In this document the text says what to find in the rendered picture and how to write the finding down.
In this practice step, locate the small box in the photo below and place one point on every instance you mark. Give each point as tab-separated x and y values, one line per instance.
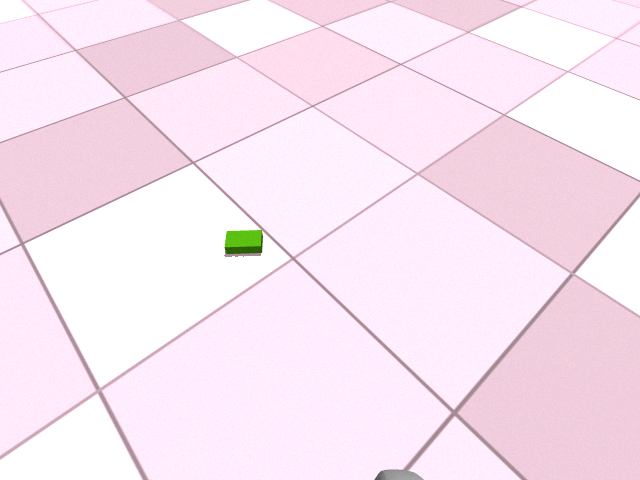
241	242

